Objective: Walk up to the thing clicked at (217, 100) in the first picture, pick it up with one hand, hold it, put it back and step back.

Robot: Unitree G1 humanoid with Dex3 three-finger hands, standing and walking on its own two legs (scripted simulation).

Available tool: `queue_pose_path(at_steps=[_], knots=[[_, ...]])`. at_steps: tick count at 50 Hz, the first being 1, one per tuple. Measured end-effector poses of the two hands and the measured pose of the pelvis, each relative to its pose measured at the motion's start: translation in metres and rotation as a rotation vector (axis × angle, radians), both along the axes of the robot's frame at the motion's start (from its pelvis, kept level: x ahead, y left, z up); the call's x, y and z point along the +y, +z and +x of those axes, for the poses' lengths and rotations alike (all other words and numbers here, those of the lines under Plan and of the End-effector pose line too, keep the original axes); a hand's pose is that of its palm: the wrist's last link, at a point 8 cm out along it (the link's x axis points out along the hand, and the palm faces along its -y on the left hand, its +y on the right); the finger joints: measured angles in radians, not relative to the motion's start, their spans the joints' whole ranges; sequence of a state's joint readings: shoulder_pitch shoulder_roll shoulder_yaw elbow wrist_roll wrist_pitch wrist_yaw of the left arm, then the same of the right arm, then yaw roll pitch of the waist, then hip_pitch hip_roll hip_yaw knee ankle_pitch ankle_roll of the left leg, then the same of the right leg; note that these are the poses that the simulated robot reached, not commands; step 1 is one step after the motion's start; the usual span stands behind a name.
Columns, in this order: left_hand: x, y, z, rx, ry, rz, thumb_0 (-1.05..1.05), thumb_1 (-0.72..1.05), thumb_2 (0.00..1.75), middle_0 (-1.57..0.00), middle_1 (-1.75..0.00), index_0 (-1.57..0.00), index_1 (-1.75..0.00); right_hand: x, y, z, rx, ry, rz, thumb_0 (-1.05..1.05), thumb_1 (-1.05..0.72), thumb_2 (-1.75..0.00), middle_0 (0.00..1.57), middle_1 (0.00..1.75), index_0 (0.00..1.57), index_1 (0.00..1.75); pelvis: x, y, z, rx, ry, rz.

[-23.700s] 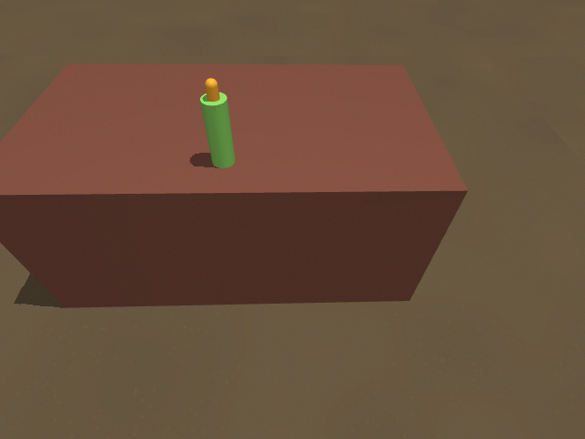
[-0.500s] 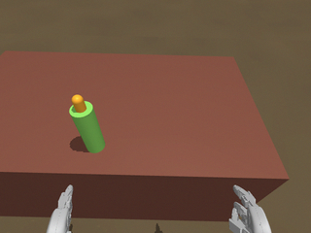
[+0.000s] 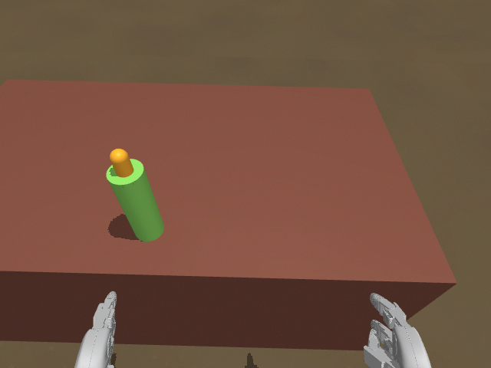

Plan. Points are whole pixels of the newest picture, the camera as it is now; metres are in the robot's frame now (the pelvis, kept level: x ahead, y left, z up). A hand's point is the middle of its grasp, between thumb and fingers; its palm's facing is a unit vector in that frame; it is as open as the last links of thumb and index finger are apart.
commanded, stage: home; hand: left
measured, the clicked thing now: (135, 196) +0.45 +0.23 +0.00
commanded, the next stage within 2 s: stand in 1.62 s
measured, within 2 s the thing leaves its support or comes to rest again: neither
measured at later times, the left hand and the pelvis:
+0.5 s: hand (135, 354) +0.18 +0.18 -0.05, palm faces +0.12 -0.96 -0.23, open 17.5 cm; pelvis +0.00 +0.00 +0.00, yaw +0 degrees
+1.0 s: hand (136, 353) +0.18 +0.18 -0.05, palm faces +0.12 -0.96 -0.24, open 17.6 cm; pelvis +0.00 +0.00 +0.00, yaw +0 degrees
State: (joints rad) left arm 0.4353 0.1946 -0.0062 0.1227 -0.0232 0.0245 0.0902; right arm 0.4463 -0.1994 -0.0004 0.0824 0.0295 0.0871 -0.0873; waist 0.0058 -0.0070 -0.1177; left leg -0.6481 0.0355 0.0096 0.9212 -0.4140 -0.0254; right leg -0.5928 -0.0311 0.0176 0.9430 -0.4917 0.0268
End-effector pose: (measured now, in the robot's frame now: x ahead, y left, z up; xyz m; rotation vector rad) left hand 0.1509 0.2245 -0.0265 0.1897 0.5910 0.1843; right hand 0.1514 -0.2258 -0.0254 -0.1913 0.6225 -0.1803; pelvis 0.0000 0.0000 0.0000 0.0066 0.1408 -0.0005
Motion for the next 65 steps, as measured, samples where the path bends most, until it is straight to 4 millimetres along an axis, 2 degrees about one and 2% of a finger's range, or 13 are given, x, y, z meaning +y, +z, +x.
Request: queue_pose_path(at_steps=[54,65], knots=[[0.001,0.001,0.001,-0.016,0.004,0.011,-0.01,-0.57,0.04,-0.05,-0.05,-0.05,-0.05,0.000,0.001,0.000,0.008,-0.004,-0.001,0.01,-0.90,-0.90,0.20,0.30,0.21,0.30,0.000,-0.003,0.000,0.008,-0.002,0.000],[0.002,0.001,-0.008,0.001,0.023,0.035,-0.01,-0.57,0.04,-0.05,-0.05,-0.05,-0.05,-0.014,-0.036,-0.012,0.138,-0.044,-0.039,0.01,-0.90,-0.90,0.20,0.30,0.21,0.30,0.000,-0.003,-0.003,-0.010,0.009,-0.022]])
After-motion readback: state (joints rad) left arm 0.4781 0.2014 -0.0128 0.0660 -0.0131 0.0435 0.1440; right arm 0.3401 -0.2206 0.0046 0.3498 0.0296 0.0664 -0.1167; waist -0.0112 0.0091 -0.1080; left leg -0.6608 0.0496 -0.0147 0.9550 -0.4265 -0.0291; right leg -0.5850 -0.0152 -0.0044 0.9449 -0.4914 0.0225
